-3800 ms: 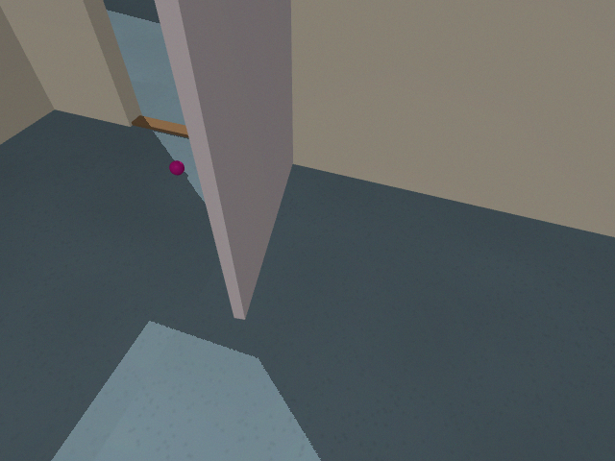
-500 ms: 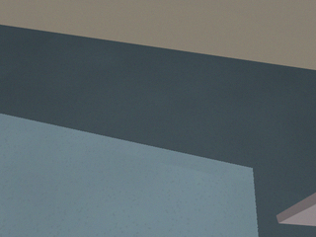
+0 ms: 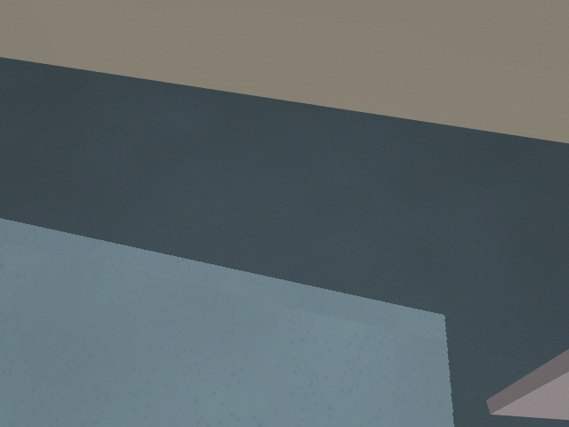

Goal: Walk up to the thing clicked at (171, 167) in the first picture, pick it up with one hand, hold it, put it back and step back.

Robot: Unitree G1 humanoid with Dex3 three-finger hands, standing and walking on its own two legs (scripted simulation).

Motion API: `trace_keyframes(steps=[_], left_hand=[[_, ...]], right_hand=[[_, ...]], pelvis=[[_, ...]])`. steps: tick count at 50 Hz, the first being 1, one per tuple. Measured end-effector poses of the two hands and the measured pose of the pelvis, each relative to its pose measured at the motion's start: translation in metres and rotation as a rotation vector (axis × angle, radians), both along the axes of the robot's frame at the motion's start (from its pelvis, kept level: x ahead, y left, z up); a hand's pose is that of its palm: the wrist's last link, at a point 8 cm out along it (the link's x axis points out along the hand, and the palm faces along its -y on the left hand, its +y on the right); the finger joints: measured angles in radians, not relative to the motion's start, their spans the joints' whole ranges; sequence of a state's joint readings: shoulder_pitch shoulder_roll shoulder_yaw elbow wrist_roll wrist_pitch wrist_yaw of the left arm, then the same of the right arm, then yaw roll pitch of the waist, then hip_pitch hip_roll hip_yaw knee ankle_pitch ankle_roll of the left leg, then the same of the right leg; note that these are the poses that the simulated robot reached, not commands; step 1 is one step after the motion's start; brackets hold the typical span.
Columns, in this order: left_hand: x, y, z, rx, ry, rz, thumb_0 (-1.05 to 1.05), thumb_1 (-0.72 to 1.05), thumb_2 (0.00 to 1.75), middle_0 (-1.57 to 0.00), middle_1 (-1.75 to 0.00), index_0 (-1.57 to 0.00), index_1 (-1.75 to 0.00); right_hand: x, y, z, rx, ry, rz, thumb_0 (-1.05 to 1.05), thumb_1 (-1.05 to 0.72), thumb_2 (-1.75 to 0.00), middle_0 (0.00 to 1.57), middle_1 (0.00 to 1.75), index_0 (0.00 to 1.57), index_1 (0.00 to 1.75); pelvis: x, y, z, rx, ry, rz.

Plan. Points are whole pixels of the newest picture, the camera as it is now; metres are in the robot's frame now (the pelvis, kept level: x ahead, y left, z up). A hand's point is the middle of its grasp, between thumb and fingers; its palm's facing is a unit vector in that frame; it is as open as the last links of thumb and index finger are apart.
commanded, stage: stand
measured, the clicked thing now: out of the picture +0.94 -1.44 -0.74
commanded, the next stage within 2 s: none
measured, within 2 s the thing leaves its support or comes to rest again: neither
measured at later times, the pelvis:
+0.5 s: pelvis +0.01 -0.02 +0.00, yaw -1 degrees
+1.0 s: pelvis +0.02 -0.02 +0.00, yaw -2 degrees
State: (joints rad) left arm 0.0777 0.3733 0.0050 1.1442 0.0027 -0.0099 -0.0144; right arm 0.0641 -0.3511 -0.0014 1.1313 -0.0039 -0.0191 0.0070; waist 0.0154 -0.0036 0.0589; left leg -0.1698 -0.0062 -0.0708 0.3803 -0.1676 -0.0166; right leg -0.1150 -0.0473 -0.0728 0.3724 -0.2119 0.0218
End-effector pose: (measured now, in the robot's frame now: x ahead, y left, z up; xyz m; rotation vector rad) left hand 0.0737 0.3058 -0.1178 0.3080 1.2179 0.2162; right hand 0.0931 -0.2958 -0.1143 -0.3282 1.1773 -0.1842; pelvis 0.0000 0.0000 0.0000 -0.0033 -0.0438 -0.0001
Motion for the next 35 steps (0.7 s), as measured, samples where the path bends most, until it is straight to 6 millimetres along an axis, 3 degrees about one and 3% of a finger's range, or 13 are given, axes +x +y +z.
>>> trace_keyframes(steps=[9,17,35], left_hand=[[-0.006,-0.011,0.001,0.002,0.036,0.0,0.01,0.91,0.9,-0.21,-0.3,-0.2,-0.3],[0.001,-0.019,0.001,0.0,0.037,-0.007,0.01,0.91,0.9,-0.21,-0.3,-0.2,-0.3],[0.026,-0.027,0.005,-0.002,-0.002,-0.024,0.01,0.91,0.9,-0.21,-0.3,-0.2,-0.3]], right_hand=[[-0.013,-0.008,-0.006,0.012,0.043,-0.027,0.01,-0.9,-0.9,0.21,0.3,0.2,0.3],[-0.022,-0.014,-0.008,0.013,0.073,-0.041,0.01,-0.9,-0.9,0.21,0.3,0.2,0.3],[-0.011,-0.021,-0.006,0.01,0.052,-0.044,0.01,-0.9,-0.9,0.21,0.3,0.2,0.3]], pelvis=[[0.001,-0.008,0.002,0.002,0.002,-0.009],[0.005,-0.013,0.002,0.001,0.01,-0.014],[0.014,-0.019,0.002,0.002,0.013,-0.025]])
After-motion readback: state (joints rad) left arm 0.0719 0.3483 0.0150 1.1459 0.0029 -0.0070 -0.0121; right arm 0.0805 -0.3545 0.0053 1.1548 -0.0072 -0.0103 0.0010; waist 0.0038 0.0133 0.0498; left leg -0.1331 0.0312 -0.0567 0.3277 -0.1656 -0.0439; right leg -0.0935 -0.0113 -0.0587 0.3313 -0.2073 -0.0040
